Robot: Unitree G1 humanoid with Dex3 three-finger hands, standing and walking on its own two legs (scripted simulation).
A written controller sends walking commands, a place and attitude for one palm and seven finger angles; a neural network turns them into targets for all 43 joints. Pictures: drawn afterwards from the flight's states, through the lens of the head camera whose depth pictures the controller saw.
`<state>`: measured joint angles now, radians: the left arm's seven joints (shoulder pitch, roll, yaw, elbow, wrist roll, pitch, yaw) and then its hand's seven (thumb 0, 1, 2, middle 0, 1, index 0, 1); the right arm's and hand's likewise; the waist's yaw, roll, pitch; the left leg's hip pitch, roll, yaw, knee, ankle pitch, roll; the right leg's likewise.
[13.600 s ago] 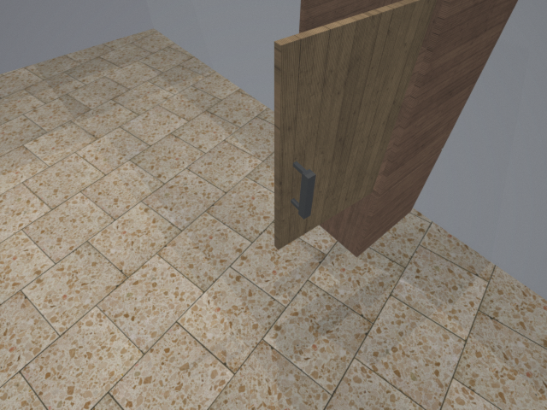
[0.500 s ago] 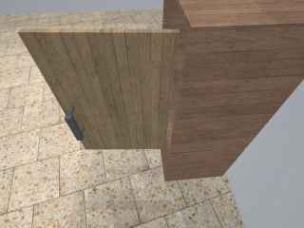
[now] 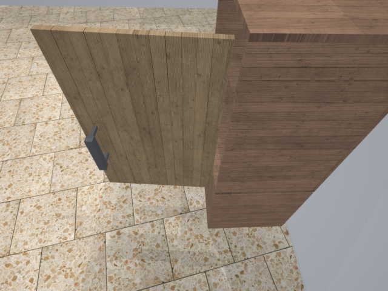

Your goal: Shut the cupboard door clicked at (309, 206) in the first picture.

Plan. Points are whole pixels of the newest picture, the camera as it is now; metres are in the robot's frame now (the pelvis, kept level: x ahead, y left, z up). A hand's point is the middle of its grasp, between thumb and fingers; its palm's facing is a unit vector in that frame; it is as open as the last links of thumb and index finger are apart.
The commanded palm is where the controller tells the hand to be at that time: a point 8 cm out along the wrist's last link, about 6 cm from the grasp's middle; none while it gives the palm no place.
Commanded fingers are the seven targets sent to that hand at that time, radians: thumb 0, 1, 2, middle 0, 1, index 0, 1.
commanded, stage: come to a stop and stand still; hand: left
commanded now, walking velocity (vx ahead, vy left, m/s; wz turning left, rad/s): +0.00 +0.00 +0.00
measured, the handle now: (99, 148) +0.48 +0.31 -0.09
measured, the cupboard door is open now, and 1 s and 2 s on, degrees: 85 85 85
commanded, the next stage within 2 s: look again from close up in 0.84 s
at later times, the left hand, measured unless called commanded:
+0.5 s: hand out of the picture +0.05 +0.25 -0.16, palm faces -0.02 -0.95 -0.31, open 7.3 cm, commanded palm none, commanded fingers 0.00 0.90 0.90 -0.20 -0.30 -0.20 -0.30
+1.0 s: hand out of the picture +0.02 +0.27 -0.16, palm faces -0.05 -0.95 -0.30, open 7.4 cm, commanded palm none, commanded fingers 0.00 0.90 0.90 -0.20 -0.30 -0.20 -0.30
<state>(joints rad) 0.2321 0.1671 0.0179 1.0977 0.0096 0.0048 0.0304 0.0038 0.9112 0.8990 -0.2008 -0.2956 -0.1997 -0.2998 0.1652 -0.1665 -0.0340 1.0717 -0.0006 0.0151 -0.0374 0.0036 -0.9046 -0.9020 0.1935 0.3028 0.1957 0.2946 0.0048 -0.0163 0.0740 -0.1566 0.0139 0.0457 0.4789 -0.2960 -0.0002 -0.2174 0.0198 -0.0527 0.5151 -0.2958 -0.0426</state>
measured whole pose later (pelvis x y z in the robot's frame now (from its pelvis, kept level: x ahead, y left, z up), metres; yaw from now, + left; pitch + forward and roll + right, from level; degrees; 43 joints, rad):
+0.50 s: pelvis -0.03 +0.03 +0.00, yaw +0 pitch -2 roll +0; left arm 0.20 0.29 0.00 1.00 0.02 -0.01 0.02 0.01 0.91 0.90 -0.20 -0.30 -0.20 -0.30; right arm 0.20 -0.27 -0.01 1.02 -0.01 0.00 -0.01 0.01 -0.90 -0.90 0.20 0.30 0.20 0.29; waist -0.01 0.00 0.02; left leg -0.17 -0.02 0.07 0.48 -0.29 0.04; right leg -0.22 -0.01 -0.03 0.48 -0.23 0.00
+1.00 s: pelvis -0.03 +0.04 +0.01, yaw +0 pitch -2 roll +0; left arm 0.18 0.30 -0.02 1.07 0.02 0.01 0.01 0.00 0.91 0.90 -0.20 -0.30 -0.20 -0.30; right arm 0.13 -0.30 0.01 1.09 -0.01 -0.01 0.00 0.01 -0.90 -0.90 0.20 0.30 0.20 0.30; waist 0.00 -0.01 0.06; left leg -0.13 -0.05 0.07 0.39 -0.23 0.06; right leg -0.19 -0.04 -0.02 0.41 -0.19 0.02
